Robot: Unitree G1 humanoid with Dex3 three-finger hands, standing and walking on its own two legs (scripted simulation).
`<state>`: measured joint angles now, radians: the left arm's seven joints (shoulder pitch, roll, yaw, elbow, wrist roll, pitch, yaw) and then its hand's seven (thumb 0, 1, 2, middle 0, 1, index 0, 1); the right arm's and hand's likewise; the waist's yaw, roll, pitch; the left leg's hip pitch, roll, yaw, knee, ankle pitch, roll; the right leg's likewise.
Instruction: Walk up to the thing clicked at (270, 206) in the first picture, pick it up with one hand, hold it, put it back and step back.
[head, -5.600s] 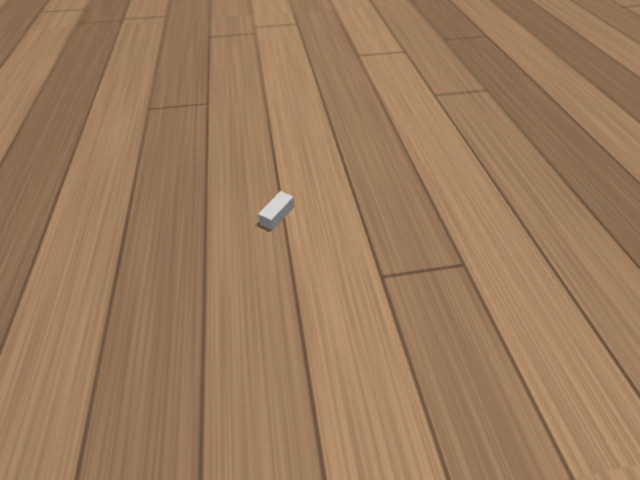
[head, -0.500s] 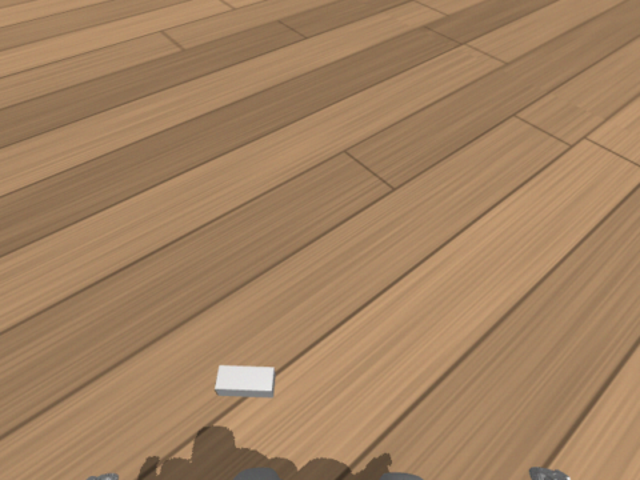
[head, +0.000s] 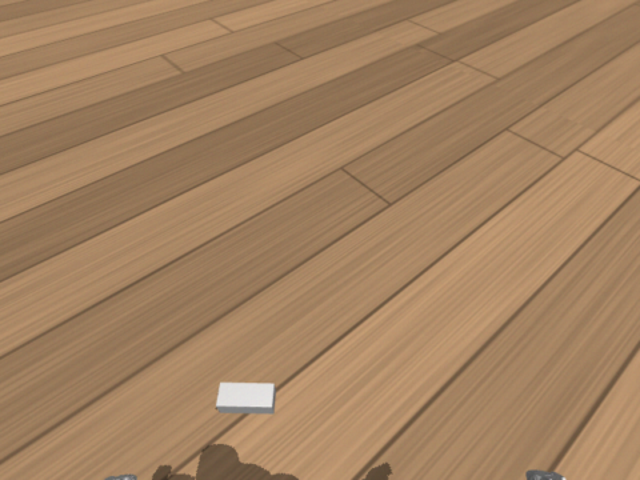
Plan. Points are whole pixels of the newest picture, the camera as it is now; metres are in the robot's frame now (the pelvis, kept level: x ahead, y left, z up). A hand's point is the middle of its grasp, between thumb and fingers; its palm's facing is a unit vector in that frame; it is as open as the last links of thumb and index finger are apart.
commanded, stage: walk up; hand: left
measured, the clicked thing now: (247, 398) +0.46 +0.24 -0.75
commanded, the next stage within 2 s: stand in 0.32 s
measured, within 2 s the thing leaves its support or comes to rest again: neither
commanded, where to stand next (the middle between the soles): +0.07 +0.01 m, yaw -1 degrees
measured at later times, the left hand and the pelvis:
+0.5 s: hand out of the picture +0.08 +0.26 -0.16, palm faces -0.02 -0.94 -0.33, open 7.4 cm; pelvis +0.01 +0.01 +0.00, yaw +0 degrees
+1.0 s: hand out of the picture +0.12 +0.25 -0.15, palm faces -0.01 -0.94 -0.34, open 7.4 cm; pelvis +0.03 +0.00 +0.00, yaw +0 degrees
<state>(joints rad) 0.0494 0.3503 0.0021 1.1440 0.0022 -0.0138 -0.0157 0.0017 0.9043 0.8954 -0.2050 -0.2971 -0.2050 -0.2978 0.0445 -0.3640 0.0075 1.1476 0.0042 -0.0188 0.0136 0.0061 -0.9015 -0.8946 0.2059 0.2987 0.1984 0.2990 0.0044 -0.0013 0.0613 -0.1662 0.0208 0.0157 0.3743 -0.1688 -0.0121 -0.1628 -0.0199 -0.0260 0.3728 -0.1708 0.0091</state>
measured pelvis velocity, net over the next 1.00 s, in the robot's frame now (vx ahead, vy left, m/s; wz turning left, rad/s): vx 0.03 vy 0.00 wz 0.00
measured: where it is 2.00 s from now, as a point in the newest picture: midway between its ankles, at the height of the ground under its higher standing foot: outside the picture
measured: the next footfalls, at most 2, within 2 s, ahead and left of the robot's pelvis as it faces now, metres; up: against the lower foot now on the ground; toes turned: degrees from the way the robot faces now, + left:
none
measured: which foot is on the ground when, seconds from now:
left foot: down 0.00-1.00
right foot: down 0.00-1.00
